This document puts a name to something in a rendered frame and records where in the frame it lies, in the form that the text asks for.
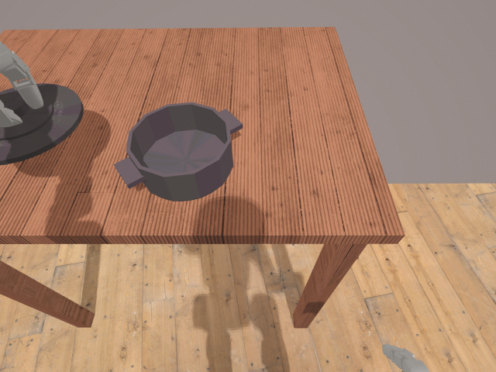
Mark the pot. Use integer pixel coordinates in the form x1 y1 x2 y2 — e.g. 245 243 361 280
114 102 243 202

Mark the right robot hand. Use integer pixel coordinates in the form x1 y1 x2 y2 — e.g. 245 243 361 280
382 344 430 372

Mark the table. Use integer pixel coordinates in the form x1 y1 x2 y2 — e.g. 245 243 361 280
0 27 405 328

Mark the left robot hand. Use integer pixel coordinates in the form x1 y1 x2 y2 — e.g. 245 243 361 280
0 41 43 127

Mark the knob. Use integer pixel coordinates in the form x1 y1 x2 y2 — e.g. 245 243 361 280
0 95 29 118

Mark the lid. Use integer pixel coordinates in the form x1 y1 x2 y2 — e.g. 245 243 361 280
0 84 84 165

